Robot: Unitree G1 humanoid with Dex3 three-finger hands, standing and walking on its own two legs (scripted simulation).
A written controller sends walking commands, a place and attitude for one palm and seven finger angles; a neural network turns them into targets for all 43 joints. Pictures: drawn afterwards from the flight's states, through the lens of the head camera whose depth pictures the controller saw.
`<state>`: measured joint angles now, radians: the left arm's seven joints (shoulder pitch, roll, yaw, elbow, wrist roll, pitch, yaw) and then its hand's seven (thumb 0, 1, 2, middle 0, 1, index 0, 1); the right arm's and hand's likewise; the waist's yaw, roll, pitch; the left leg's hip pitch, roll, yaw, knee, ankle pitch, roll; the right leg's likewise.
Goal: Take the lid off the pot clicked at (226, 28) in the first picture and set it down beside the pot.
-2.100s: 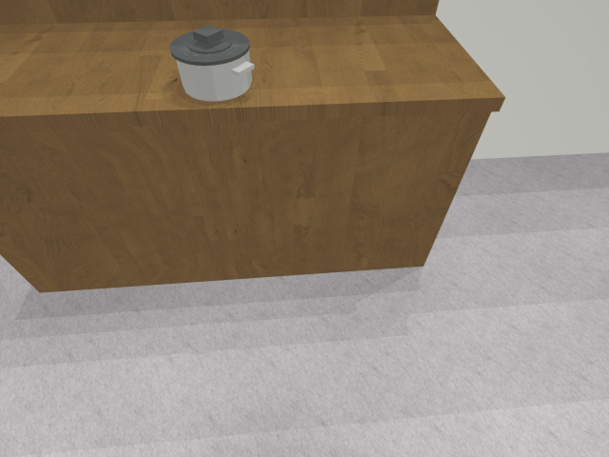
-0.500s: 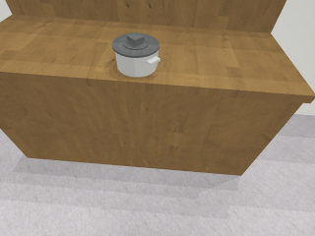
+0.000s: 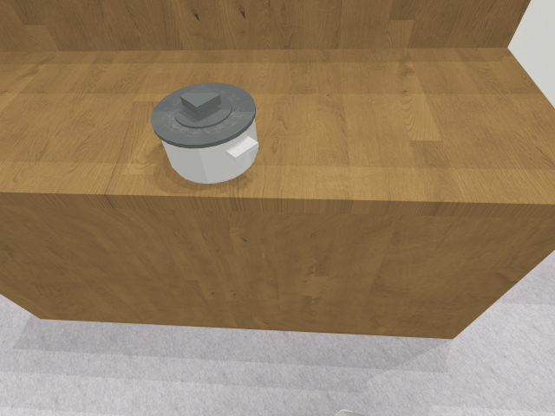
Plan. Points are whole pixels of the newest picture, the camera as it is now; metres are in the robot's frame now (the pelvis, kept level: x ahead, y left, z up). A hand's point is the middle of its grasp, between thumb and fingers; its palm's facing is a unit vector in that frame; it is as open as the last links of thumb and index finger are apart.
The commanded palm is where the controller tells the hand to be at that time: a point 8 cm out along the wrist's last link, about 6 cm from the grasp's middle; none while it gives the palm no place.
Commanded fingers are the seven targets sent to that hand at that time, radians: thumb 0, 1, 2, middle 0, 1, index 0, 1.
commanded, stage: come to a stop and stand still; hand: left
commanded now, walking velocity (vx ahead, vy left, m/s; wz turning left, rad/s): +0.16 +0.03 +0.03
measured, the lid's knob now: (200, 99) +0.58 +0.17 +0.14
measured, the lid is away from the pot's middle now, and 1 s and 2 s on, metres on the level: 0.00 0.00 0.00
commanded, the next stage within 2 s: look again from close up in 1.06 s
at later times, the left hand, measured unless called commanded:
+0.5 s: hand out of the picture +0.11 +0.21 -0.17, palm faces +0.06 -0.97 -0.22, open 7.4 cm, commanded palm none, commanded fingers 0.00 0.90 0.90 -0.20 -0.30 -0.20 -0.30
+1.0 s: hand out of the picture +0.09 +0.17 -0.16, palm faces -0.01 -0.98 -0.20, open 7.4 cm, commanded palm none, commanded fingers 0.00 0.90 0.90 -0.20 -0.30 -0.20 -0.30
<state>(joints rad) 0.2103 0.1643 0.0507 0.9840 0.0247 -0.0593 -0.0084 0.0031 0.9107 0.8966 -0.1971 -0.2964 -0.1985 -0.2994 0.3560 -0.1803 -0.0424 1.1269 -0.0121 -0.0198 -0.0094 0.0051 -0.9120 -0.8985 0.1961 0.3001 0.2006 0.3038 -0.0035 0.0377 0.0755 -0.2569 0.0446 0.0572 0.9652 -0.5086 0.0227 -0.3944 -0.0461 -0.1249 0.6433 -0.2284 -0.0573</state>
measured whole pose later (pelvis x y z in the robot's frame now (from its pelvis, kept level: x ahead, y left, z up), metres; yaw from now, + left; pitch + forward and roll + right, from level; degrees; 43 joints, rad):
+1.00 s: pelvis +0.03 -0.01 +0.00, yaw -1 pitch -2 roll -1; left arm 0.27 0.18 0.00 0.94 0.02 0.02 0.03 0.00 0.90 0.90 -0.20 -0.30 -0.20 -0.30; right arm 0.34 -0.18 -0.04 1.00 -0.02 0.03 -0.01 0.01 -0.91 -0.90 0.19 0.30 0.20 0.30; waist -0.03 -0.01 0.02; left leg -0.40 0.02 0.02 0.61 -0.24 0.01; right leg -0.28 -0.01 -0.02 0.63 -0.32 0.00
